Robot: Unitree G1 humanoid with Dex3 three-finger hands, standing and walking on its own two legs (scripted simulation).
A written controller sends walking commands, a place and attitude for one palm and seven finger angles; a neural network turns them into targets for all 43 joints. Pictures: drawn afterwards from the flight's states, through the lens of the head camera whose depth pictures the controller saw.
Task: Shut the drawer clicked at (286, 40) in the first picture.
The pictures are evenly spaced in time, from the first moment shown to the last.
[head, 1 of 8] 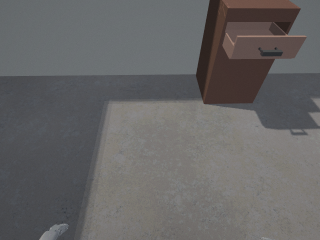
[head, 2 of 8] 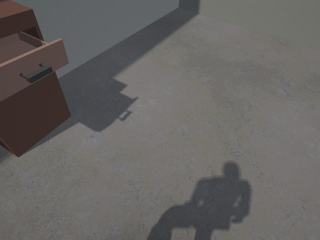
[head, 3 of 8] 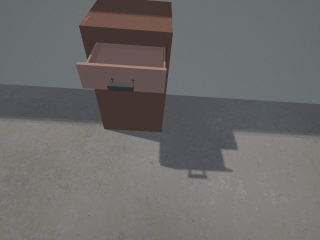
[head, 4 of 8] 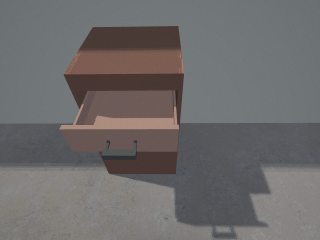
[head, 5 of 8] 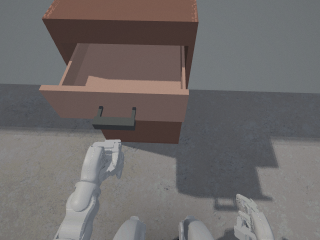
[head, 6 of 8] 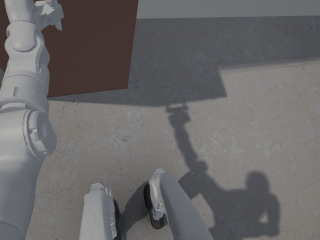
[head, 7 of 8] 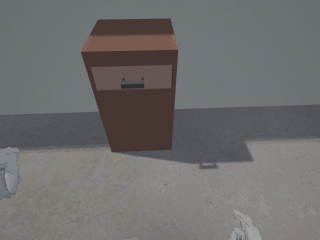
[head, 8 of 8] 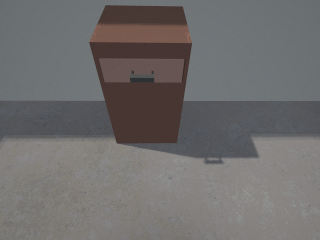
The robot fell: no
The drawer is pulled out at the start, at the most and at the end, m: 0.20 0.20 0.00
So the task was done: yes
